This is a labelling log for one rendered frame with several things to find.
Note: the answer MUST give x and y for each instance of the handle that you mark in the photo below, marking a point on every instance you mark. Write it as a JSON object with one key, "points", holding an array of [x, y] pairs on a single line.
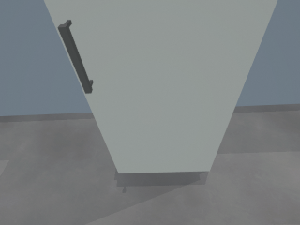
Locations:
{"points": [[75, 56]]}

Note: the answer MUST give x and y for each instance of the fridge door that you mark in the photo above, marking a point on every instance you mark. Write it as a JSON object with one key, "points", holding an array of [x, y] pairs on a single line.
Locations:
{"points": [[167, 74]]}

